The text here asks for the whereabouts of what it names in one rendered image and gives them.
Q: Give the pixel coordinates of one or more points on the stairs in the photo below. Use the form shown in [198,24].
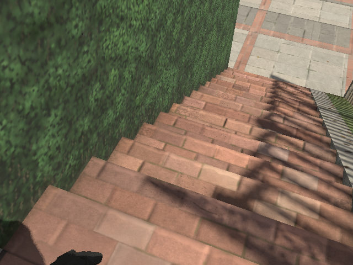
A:
[243,165]

